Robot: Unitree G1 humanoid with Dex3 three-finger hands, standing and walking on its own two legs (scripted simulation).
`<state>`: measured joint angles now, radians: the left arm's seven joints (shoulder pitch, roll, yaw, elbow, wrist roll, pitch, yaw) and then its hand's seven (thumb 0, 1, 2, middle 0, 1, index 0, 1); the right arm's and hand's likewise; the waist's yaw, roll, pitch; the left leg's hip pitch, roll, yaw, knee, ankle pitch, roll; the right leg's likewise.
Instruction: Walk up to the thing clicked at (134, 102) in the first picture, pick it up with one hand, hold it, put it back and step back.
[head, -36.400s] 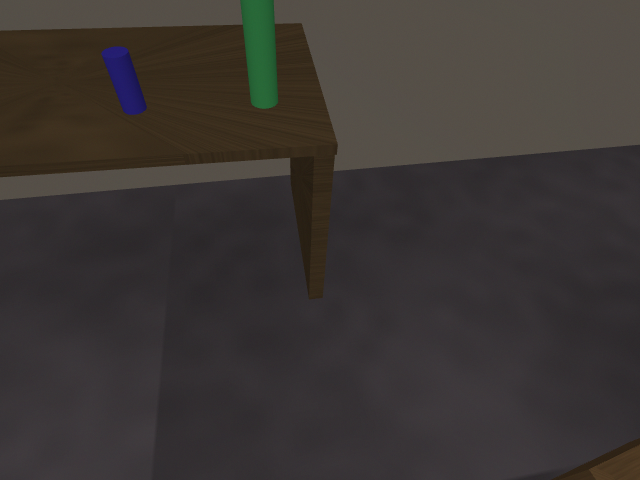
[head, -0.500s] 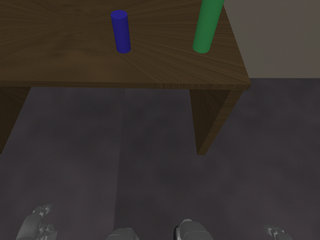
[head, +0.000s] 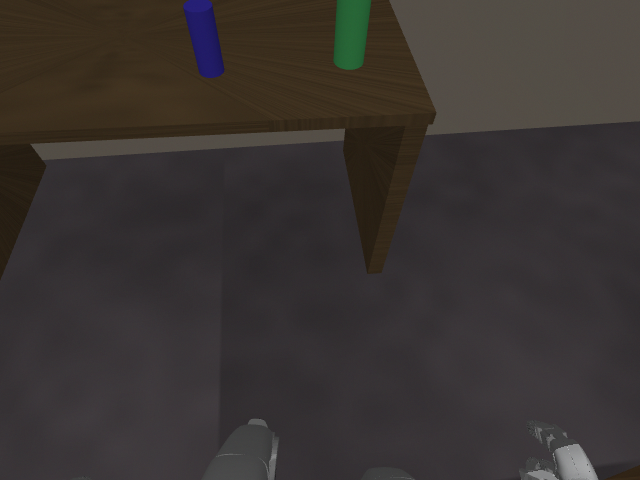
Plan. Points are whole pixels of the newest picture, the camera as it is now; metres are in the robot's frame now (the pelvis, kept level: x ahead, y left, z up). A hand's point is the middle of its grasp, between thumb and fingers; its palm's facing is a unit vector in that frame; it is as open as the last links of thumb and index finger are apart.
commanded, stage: step back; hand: left
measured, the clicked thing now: (205, 40) +0.90 +0.25 +0.02
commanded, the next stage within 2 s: stand in 1.78 s
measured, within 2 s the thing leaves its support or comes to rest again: neither
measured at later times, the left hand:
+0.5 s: hand out of the picture -0.06 +0.25 -0.14, palm faces +0.01 -0.93 -0.38, open 7.4 cm
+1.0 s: hand out of the picture -0.26 +0.24 -0.14, palm faces +0.12 -0.91 -0.39, open 7.4 cm
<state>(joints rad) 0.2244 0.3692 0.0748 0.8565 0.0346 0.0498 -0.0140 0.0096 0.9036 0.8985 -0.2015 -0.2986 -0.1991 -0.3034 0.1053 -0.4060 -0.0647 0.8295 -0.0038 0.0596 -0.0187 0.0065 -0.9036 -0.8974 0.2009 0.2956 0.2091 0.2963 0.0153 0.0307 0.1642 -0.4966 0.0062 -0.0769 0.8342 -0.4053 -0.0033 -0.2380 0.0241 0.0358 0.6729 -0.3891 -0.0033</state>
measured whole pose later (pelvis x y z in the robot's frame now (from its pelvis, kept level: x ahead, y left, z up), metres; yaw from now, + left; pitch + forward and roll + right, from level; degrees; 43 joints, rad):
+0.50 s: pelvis -0.16 -0.02 +0.01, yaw +1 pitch -2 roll -1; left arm 0.15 0.41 0.08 0.83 0.01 0.07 0.00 0.01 0.90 0.90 -0.20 -0.30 -0.20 -0.30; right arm 0.14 -0.37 -0.04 0.83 -0.04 0.03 -0.01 0.01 -0.90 -0.90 0.20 0.30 0.21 0.30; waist 0.01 -0.02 0.16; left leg -0.39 0.05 0.00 0.60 -0.18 0.01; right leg -0.35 0.06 0.10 0.98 -0.52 0.01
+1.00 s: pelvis -0.30 -0.05 +0.01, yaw +6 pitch -3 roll +1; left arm 0.21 0.40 0.06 0.93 0.02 0.03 -0.01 0.01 0.90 0.90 -0.20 -0.30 -0.20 -0.30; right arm 0.22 -0.35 -0.04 0.98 -0.03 0.02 0.01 0.01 -0.90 -0.90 0.20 0.30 0.21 0.30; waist 0.01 -0.02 0.08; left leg -0.24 -0.03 -0.01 0.60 -0.33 0.04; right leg -0.37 -0.02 0.01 0.80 -0.46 -0.02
